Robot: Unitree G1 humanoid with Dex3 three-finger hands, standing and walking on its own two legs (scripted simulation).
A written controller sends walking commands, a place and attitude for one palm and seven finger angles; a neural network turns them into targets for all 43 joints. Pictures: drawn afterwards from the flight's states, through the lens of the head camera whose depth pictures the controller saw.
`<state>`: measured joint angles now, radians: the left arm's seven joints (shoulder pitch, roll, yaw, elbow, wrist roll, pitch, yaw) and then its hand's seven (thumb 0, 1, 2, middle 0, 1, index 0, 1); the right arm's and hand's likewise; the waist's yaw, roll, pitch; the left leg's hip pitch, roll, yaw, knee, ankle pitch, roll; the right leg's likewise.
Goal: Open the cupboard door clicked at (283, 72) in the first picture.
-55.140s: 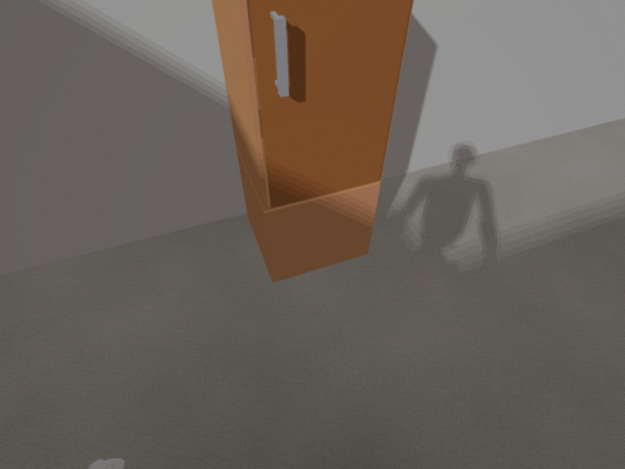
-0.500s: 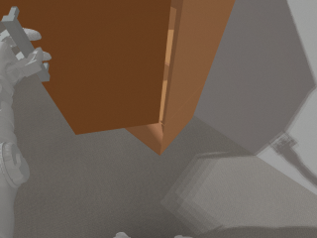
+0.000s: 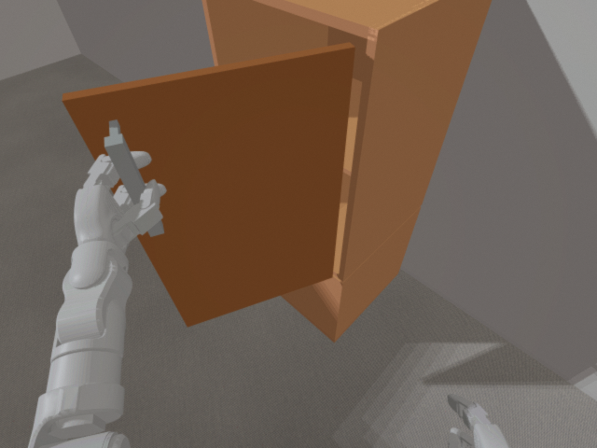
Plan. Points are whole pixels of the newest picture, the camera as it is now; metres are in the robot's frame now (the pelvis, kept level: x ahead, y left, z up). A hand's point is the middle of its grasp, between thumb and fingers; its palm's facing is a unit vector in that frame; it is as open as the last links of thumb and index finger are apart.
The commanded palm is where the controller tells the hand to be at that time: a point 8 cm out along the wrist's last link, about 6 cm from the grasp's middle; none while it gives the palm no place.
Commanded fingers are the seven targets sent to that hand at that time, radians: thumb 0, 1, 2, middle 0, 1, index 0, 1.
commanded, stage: pull the door open along its arc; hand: left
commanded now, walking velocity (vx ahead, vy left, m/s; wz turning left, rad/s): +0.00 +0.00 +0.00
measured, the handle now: (136, 181) +0.44 +0.24 +0.14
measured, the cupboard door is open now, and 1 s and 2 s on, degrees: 65 90 91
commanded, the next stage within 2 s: open thumb and fingers to let go in 0.40 s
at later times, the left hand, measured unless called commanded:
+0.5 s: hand (220, 273) +0.28 +0.09 +0.15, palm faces +0.38 -0.93 +0.02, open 6.2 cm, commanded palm +0.25 +0.14 +0.14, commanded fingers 0.00 0.83 0.87 -0.40 -1.34 -0.40 -1.34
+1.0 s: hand (222, 268) +0.29 +0.09 +0.15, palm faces +0.39 -0.92 +0.01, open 12.2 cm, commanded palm +0.24 +0.14 +0.14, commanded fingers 0.00 -0.50 0.30 -0.27 -1.00 -0.27 -1.00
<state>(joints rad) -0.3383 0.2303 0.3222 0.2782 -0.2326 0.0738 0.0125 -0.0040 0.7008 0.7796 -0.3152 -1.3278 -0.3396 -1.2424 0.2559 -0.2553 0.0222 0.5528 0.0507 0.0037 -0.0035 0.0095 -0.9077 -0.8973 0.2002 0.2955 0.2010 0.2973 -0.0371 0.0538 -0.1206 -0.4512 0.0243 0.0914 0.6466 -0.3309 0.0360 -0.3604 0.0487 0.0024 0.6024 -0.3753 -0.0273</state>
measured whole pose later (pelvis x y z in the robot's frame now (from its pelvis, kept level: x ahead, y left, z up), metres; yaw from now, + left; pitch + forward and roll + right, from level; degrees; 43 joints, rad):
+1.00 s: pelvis -0.03 -0.04 +0.01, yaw +5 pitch -4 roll +0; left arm -0.15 -0.02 -0.06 0.06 -0.07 0.16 0.40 0.01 -0.22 0.42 -0.31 -1.22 -0.32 -1.23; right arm 0.15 -0.21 0.04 0.69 -0.02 0.04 -0.06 0.01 -0.91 -0.90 0.20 0.30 0.20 0.30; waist 0.03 0.06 -0.01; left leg -0.20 0.01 0.01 0.49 -0.21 -0.01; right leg -0.10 0.05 -0.08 0.47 -0.31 -0.07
